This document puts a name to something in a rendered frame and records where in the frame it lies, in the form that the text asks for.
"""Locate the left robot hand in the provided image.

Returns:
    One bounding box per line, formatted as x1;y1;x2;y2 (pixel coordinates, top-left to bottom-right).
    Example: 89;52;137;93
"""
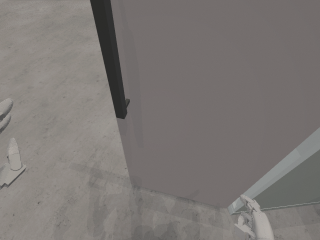
0;98;27;190

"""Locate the fridge door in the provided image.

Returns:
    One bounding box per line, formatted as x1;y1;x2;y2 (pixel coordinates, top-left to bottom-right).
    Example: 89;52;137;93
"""
90;0;320;209

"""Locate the right robot hand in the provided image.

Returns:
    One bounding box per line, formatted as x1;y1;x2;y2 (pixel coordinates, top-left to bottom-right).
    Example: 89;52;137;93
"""
234;194;275;240

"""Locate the handle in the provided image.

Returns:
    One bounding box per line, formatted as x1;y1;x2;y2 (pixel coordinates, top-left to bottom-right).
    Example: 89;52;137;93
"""
90;0;130;119

